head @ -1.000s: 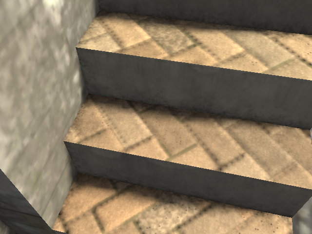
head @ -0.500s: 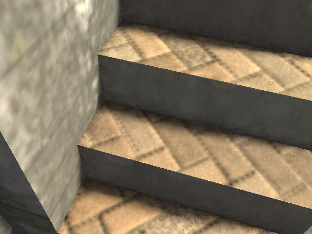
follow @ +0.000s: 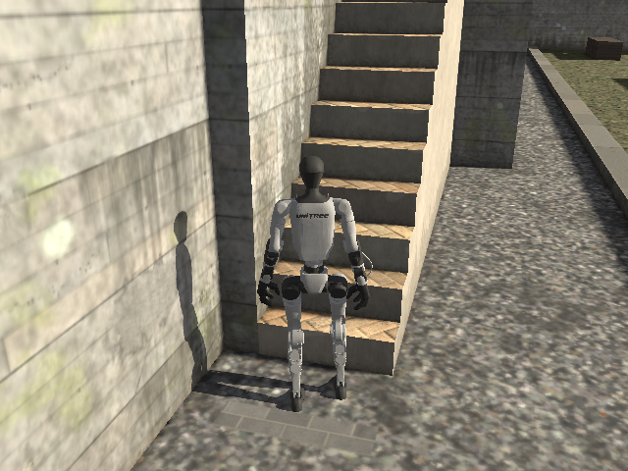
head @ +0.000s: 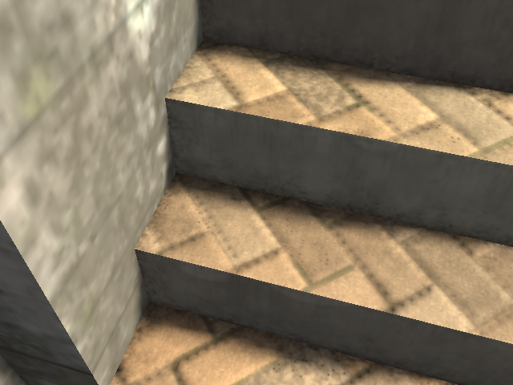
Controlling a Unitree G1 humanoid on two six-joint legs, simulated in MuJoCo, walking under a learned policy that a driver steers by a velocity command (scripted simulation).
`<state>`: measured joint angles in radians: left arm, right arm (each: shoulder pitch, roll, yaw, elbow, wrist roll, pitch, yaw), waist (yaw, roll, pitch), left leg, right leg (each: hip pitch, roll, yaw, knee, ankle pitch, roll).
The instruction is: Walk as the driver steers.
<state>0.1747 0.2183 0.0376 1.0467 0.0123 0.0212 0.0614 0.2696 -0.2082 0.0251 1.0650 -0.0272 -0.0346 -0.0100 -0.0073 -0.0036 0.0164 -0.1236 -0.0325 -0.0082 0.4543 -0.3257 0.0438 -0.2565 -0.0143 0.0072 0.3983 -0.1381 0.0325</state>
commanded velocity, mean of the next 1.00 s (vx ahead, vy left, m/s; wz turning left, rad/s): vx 0.00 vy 0.00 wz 0.00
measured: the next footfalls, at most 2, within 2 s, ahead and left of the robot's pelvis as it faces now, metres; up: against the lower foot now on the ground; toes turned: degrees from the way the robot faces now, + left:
right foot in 1.74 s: +0.14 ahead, -0.12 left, +0.00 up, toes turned -1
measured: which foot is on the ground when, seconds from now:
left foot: down 0.00-1.00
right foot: down 0.00-1.00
